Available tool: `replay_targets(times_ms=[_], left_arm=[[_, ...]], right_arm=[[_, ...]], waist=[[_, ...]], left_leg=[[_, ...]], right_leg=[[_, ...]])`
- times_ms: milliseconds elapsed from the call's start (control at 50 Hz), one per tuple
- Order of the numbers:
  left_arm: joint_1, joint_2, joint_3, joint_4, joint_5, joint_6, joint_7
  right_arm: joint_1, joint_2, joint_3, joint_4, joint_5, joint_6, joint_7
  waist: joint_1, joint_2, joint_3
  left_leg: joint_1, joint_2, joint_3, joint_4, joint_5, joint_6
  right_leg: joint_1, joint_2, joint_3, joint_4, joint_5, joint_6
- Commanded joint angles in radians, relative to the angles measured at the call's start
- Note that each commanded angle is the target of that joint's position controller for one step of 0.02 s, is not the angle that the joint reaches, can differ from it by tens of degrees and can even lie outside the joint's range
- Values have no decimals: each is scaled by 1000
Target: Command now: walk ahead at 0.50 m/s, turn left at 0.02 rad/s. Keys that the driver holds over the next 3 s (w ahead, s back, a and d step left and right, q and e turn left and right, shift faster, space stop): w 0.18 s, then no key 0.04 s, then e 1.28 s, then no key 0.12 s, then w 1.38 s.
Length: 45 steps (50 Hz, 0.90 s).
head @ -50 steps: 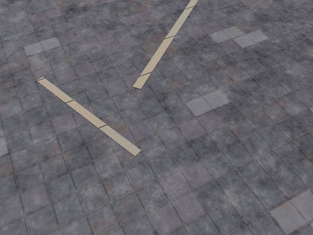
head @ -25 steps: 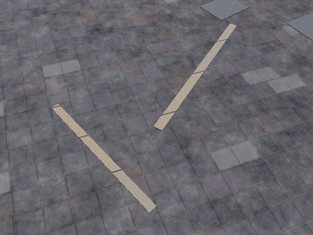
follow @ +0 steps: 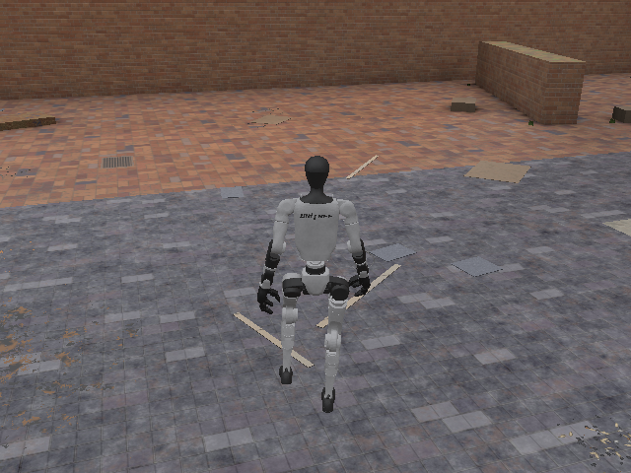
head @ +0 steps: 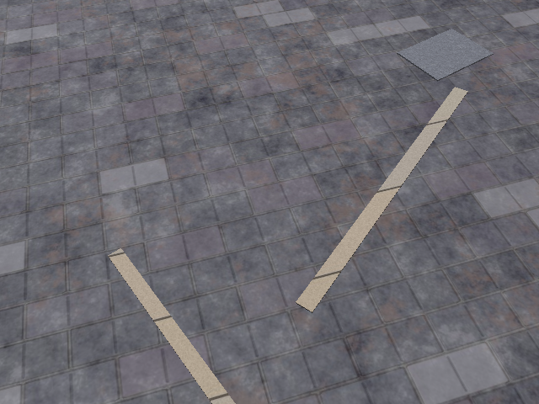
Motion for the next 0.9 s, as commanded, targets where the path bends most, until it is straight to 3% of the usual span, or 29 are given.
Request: replay_targets(times_ms=[20,100,160,180,200,220,240,260,280,300,320,340,360,420,500,580,680,740,760,780,800,820,840,860,900], left_arm=[[26,128,22,-31,-3,-17,3],[81,137,21,-4,5,-12,10],[72,153,25,9,13,-5,21],[55,159,27,10,15,-2,24],[42,158,26,14,14,2,26],[42,143,19,14,8,5,27],[51,97,3,-23,-7,1,28],[214,10,-12,-10,-45,8,32],[142,126,20,11,-13,24,45],[67,106,21,-9,-10,24,42],[31,88,19,-13,-4,27,40],[10,91,26,-14,7,41,34],[24,85,28,-14,17,58,26],[29,60,36,-25,17,90,17],[-77,57,38,-78,25,116,12],[-171,45,26,-128,27,126,1],[-229,68,31,-182,26,135,-7],[-217,64,34,-206,18,122,-6],[-185,75,37,-203,19,108,-2],[-132,173,62,-195,31,92,11],[-88,302,97,-196,17,94,19],[-23,269,97,-173,0,101,23],[-73,232,86,-179,-1,108,30],[-153,197,74,-196,3,117,35],[-246,155,61,-230,-5,121,39]], right_arm=[[-100,-26,5,-75,7,-9,4],[-197,-36,7,-102,11,-13,1],[-197,-56,-2,-110,9,-22,-4],[-151,-66,-8,-97,7,-27,-8],[-43,-72,-16,-58,1,-36,-15],[118,-95,-28,-1,-14,-51,-26],[283,-174,-47,25,-40,-63,-40],[281,-251,-68,25,-21,-51,-37],[235,-189,-60,13,25,-41,-31],[136,-122,-38,2,26,-46,-31],[85,-73,-25,-2,22,-50,-31],[66,-52,-18,-1,23,-53,-38],[44,-50,-16,-2,26,-51,-46],[70,-82,-23,1,27,-58,-55],[75,-79,-22,-1,21,-41,-70],[103,-101,-30,6,19,-22,-75],[121,-139,-52,2,9,14,-68],[119,-159,-65,1,9,34,-70],[134,-161,-70,8,6,42,-70],[162,-124,-64,-8,5,47,-64],[91,-53,-44,-84,22,54,-66],[38,-93,-48,-81,9,70,-69],[36,-84,-49,-81,20,72,-65],[32,-78,-48,-76,29,64,-63],[46,-106,-57,-71,3,60,-61]], waist=[[4,-100,49],[33,-108,54],[12,-115,54],[-13,-117,34],[-59,-106,-13],[-119,-73,-104],[-159,35,-241],[-94,240,-365],[-95,43,-301],[-59,31,-170],[-38,7,-101],[-21,23,-68],[4,45,-63],[31,39,-95],[23,66,-57],[-8,69,-54],[-41,73,-46],[-33,50,-49],[-9,-4,-68],[-3,-203,-104],[27,-402,-92],[57,-189,-116],[26,-149,-85],[-8,-111,-43],[-38,-132,-55]], left_leg=[[13,-14,54,-158,110,-16],[35,-41,69,-284,120,2],[79,-62,67,-345,21,40],[150,-84,73,-372,-20,57],[276,-119,85,-427,-12,76],[485,-111,74,-474,71,103],[757,130,-161,-447,250,152],[934,393,-523,-505,525,312],[824,331,-451,-511,592,293],[701,289,-292,-530,667,259],[606,241,-190,-565,691,214],[543,203,-122,-592,676,177],[486,178,-66,-612,672,162],[449,171,24,-623,730,166],[440,158,104,-636,579,170],[456,174,148,-616,486,177],[496,236,134,-545,362,182],[500,248,139,-445,272,138],[463,220,168,-355,191,86],[343,123,238,-116,0,17],[61,-102,216,87,-538,-52],[33,-79,59,234,-547,-62],[21,-71,26,267,-471,-65],[23,-55,0,228,-378,-62],[49,-63,-2,194,-282,-64]], right_leg=[[-59,-240,131,-117,301,-103],[42,-276,130,-79,366,-100],[120,-316,137,-12,478,-91],[128,-316,127,48,585,-79],[126,-291,106,182,717,-60],[58,-241,67,376,693,-31],[-153,-180,34,673,327,-1],[-427,-2,9,993,-425,33],[-449,-53,131,1046,-374,26],[-467,-85,139,1025,-310,28],[-456,-117,132,974,-264,34],[-435,-134,128,935,-231,43],[-397,-132,111,924,-207,56],[-375,-109,88,925,-143,76],[-451,-134,64,802,-52,87],[-407,-137,23,629,-19,78],[-370,-122,-15,521,-170,46],[-289,-107,-27,361,-177,20],[-200,-106,5,237,-52,6],[-75,-246,224,121,173,-36],[2,-488,585,86,577,-231],[24,-476,516,106,589,-284],[-24,-423,438,107,530,-268],[-71,-355,374,90,436,-218],[-80,-279,315,92,433,-169]])
Next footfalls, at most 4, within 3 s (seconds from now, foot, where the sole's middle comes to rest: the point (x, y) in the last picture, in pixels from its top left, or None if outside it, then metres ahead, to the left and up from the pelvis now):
0.22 left None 0.29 0.12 -0.78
0.78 right None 0.28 -0.06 -0.78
1.26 left None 0.33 0.13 -0.78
1.70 right None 0.17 -0.02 -0.78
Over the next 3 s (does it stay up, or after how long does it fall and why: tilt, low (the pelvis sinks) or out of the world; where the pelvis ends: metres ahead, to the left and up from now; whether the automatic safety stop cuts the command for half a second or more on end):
stays up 0.64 -0.38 0.00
